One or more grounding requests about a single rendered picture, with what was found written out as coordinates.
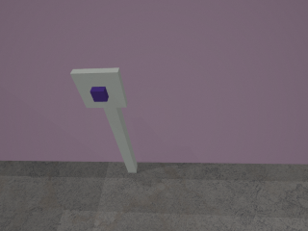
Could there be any button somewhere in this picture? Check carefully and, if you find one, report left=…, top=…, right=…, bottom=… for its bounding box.
left=90, top=87, right=109, bottom=102

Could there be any panel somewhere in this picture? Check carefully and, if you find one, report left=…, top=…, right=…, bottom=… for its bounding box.
left=70, top=67, right=138, bottom=173

